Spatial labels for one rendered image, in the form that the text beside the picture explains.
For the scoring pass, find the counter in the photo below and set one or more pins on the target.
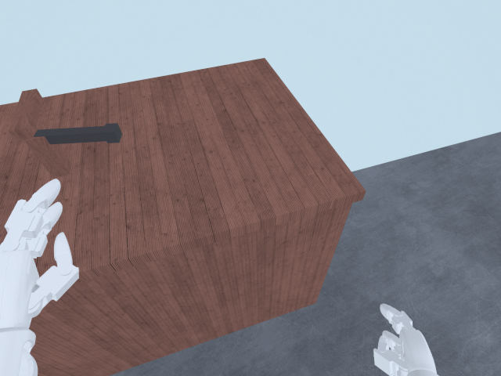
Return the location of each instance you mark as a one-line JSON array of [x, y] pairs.
[[220, 208]]

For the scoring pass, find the robot right hand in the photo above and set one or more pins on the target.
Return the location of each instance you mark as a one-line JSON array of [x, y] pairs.
[[409, 352]]

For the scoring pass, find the robot left hand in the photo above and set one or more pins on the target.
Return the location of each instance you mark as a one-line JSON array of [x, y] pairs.
[[26, 239]]

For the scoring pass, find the robot left forearm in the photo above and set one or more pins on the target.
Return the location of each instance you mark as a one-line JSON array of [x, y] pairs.
[[16, 344]]

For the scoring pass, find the tap lever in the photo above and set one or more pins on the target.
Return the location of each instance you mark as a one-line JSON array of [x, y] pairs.
[[110, 133]]

